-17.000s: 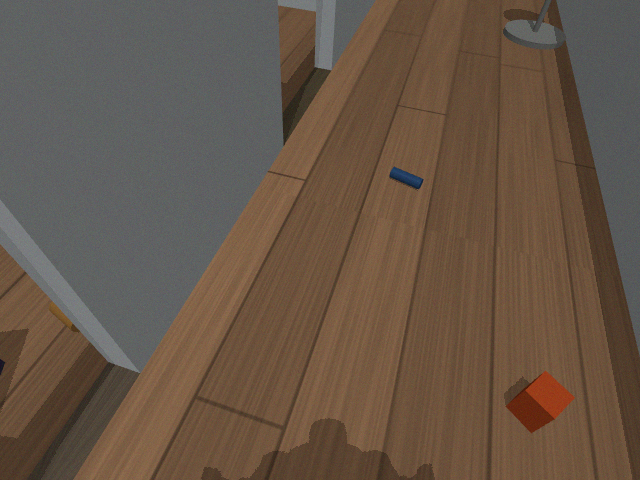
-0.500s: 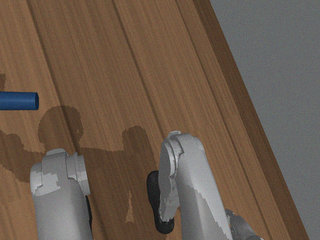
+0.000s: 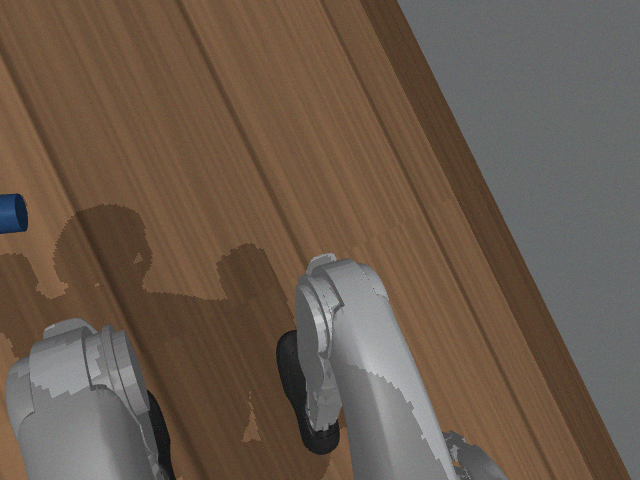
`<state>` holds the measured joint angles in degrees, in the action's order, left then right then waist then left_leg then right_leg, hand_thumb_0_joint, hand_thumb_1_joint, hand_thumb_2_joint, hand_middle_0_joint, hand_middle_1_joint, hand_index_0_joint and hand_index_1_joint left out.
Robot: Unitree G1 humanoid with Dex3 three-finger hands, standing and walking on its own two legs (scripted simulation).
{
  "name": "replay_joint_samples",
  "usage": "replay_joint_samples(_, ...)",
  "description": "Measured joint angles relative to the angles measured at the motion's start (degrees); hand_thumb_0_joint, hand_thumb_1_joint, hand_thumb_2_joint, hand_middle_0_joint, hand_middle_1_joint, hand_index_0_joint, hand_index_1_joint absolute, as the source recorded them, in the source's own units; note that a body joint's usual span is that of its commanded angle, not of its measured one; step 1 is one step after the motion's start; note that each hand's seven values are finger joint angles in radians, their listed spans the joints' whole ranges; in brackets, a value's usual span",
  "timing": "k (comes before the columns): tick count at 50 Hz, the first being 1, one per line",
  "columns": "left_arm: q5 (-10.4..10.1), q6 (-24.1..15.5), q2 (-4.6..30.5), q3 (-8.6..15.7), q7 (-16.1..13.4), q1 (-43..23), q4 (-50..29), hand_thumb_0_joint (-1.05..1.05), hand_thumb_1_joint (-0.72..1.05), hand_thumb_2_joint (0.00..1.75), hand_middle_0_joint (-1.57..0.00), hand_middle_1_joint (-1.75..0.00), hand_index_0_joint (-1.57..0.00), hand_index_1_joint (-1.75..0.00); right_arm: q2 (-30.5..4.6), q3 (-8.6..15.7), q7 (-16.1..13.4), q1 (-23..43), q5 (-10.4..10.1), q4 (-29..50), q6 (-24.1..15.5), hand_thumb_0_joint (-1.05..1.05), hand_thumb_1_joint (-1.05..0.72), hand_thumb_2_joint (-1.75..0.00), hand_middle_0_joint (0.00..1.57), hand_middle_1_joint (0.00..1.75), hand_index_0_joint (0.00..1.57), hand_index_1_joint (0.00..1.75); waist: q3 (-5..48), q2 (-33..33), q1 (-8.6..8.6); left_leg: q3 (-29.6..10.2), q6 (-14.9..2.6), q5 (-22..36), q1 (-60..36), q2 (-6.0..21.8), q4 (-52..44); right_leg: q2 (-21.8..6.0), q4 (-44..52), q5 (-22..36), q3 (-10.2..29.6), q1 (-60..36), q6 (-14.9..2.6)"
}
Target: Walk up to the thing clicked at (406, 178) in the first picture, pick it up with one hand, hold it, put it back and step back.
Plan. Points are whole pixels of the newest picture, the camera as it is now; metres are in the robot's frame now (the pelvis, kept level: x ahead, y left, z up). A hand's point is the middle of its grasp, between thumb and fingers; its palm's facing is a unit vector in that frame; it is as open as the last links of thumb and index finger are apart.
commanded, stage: approach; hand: left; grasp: from above
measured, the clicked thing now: out of the picture +0.48 +0.34 -0.29
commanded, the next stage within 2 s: close in in 0.28 s
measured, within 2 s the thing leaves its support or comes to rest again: neither
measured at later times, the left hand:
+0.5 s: hand out of the picture +0.46 +0.33 -0.16, palm faces -0.46 -0.04 -0.89, open 14.0 cm
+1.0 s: hand out of the picture +0.47 +0.32 -0.22, palm faces -0.48 -0.04 -0.88, open 14.3 cm
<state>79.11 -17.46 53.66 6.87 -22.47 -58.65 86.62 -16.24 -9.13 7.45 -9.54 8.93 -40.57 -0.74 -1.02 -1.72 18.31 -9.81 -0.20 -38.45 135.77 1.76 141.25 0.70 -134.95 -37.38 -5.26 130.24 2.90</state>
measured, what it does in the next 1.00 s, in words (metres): stands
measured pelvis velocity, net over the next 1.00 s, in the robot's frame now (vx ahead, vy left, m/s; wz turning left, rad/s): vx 0.00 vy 0.00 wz -0.04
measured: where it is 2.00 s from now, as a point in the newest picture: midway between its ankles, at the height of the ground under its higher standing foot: (239, 444)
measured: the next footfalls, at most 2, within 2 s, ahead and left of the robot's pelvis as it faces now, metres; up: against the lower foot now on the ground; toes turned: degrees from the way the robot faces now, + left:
none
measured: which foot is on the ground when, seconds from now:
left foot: down 0.00-1.00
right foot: down 0.00-1.00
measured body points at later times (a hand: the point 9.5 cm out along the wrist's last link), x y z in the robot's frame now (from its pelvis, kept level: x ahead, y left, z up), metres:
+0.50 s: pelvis +0.00 +0.01 +0.01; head +0.23 +0.12 +0.38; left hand +0.48 +0.33 -0.11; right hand +0.08 -0.27 -0.07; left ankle +0.07 +0.13 -0.28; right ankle +0.11 -0.13 -0.28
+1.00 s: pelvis +0.00 +0.00 -0.01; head +0.27 +0.11 +0.33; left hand +0.49 +0.32 -0.17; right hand +0.03 -0.26 -0.08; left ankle +0.07 +0.13 -0.28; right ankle +0.11 -0.13 -0.28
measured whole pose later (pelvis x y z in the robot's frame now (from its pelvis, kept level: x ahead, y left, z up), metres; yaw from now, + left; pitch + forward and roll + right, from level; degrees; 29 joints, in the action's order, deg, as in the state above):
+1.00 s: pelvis +0.00 +0.00 -0.01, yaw -2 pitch +30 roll -12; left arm 82.0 -21.9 59.1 6.9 -27.5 -59.5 92.2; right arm -16.7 -13.2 8.1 -8.5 12.5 -38.7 -3.7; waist -4.9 -6.3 20.9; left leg -12.2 0.0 -40.1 136.2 1.7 144.7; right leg 1.6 -136.7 -38.0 -6.9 130.0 3.3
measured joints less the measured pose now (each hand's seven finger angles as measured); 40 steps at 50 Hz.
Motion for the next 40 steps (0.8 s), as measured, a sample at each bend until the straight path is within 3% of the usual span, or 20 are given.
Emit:
replay_joint_samples(5, -4.1, 0.2, 1.3, -0.5, 5.0, 0.2, -0.6, 0.00, -0.56, 1.04, -0.08, -1.01, -0.08, -1.02, -0.2, 0.0, 0.1, 0.1, 0.2, 0.2, -0.3, 0.00, -0.91, -0.90, 0.20, 0.30, 0.21, 0.30, -1.1, 0.1, -0.87, 0.1, 0.07, 0.3, 0.0, -0.1, -0.3, -0.1, 0.1, 0.1, 0.0, 0.0, -0.04)
replay_joint_samples(9, -4.9, -2.5, 2.2, 0.1, 8.8, 1.3, -4.3, 0.00, -0.55, 1.03, -0.10, -1.01, -0.09, -1.02, -0.6, 0.4, 0.0, 0.4, 0.9, 1.3, -0.3, 0.00, -0.91, -0.90, 0.20, 0.30, 0.21, 0.30, -2.2, -0.5, -1.87, -0.6, 0.26, 0.2, -0.2, -0.4, 0.0, -0.3, 0.2, 0.0, -0.5, -0.7, -0.10)
replay_joint_samples(12, -4.7, -5.4, 1.8, 0.4, 9.6, 2.5, -8.3, 0.00, -0.54, 1.02, -0.11, -1.01, -0.10, -1.02, -0.9, 0.6, 0.1, 0.6, 1.3, 1.7, 0.3, 0.00, -0.91, -0.90, 0.20, 0.30, 0.21, 0.30, -2.2, -1.1, -2.86, -1.0, 0.35, -0.2, -0.6, -0.6, 0.3, -0.3, 0.3, -0.4, -0.9, -1.4, -0.10)
replay_joint_samples(18, -2.8, -7.9, -0.3, -1.4, 7.5, 3.1, -10.5, 0.00, -0.53, 1.03, -0.11, -1.02, -0.10, -1.02, -1.0, 1.5, 0.4, 1.5, 1.2, 1.6, 1.9, 0.00, -0.91, -0.90, 0.20, 0.30, 0.21, 0.30, 0.1, -1.6, -3.60, -1.4, 0.13, -0.9, -1.2, -0.8, 0.5, -0.4, 0.6, -1.2, -1.4, -2.7, -0.11)
replay_joint_samples(27, 0.5, -6.0, -0.6, -3.6, 2.0, 0.4, -0.4, 0.00, -0.53, 1.04, -0.10, -1.01, -0.09, -1.02, -0.1, 0.3, 0.6, 3.4, 0.5, 1.9, 1.6, 0.00, -0.91, -0.90, 0.20, 0.30, 0.20, 0.30, 1.4, -1.4, -2.18, -0.6, -0.70, 0.0, -1.2, -0.7, -0.2, -0.3, 1.2, -0.5, -0.7, -2.7, 0.01)
replay_joint_samples(40, 2.7, -5.5, 3.0, -2.7, -2.1, -2.0, 5.5, 0.00, -0.54, 1.02, -0.08, -1.00, -0.08, -1.01, 0.9, -2.4, 0.4, 1.4, 2.2, 0.7, -1.4, 0.00, -0.91, -0.90, 0.20, 0.30, 0.21, 0.30, -1.8, -3.8, 0.76, -1.2, -0.16, 0.6, 0.6, -0.7, 1.8, 0.1, -0.8, 0.4, -0.9, -0.6, 0.31)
